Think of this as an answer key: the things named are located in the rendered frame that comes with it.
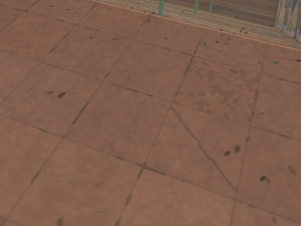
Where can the stairs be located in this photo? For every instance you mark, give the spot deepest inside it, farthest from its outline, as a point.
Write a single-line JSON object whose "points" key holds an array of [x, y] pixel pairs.
{"points": [[214, 21]]}

